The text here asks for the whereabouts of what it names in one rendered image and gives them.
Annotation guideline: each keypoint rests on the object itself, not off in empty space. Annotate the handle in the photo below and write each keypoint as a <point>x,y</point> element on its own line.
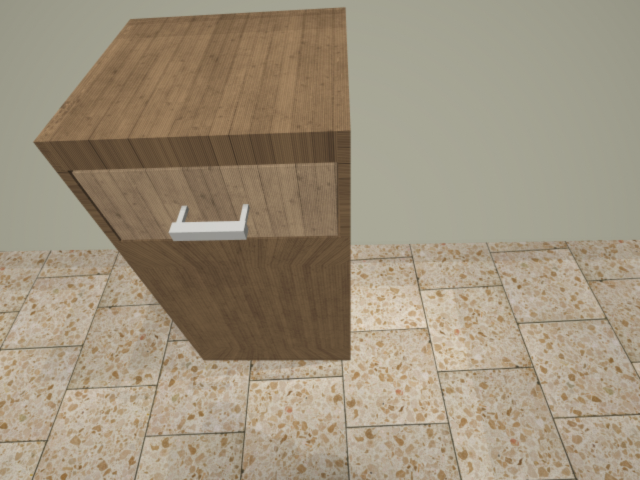
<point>202,231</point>

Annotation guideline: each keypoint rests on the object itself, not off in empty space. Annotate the cabinet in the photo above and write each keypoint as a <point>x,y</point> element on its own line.
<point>222,90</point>

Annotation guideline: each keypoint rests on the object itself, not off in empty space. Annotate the drawer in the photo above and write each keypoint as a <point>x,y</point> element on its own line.
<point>285,200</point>

